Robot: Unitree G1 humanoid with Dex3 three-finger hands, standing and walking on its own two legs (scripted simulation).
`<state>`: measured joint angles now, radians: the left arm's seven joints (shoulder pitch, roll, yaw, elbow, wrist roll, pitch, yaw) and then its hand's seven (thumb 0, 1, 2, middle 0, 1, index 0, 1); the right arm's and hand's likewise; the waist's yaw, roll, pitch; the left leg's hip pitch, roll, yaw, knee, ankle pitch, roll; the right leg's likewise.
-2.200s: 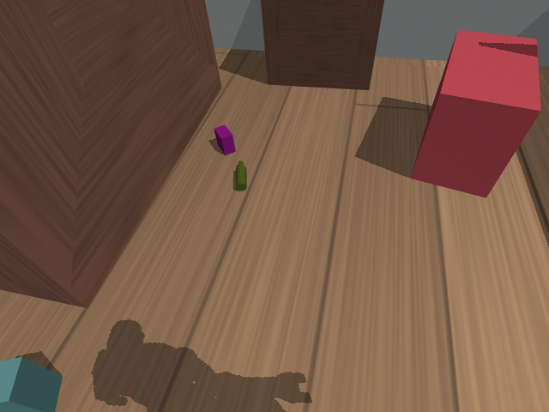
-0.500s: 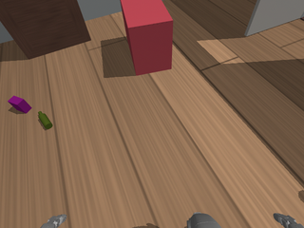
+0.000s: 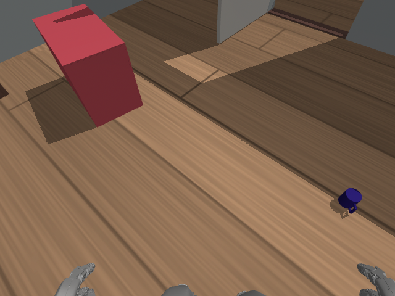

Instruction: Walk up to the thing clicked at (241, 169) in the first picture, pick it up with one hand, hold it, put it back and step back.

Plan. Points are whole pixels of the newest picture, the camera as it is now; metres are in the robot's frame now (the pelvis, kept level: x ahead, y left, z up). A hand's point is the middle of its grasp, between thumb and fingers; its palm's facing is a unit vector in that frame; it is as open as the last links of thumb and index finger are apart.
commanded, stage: walk up
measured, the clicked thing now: out of the picture +0.44 +1.23 -0.73
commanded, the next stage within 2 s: none
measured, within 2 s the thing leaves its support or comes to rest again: neither
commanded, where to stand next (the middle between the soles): +0.03 -0.03 m, yaw -54 degrees
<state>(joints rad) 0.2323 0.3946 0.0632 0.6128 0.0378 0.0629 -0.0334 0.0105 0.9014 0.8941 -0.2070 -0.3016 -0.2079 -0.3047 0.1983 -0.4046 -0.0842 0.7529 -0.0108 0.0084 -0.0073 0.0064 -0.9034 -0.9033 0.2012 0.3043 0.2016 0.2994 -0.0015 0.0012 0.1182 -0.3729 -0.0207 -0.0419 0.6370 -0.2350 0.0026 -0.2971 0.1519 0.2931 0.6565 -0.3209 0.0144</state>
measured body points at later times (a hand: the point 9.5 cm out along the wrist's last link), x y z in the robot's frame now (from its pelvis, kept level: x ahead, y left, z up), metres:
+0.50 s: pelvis -0.02 +0.00 -0.01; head +0.00 -0.03 +0.43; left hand +0.20 +0.26 -0.10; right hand -0.08 -0.33 -0.12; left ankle +0.06 +0.10 -0.72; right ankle -0.06 -0.11 -0.72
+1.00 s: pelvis -0.01 +0.02 +0.00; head +0.03 +0.01 +0.44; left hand +0.26 +0.19 -0.12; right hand -0.16 -0.29 -0.09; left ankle +0.08 +0.08 -0.72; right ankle -0.09 -0.09 -0.67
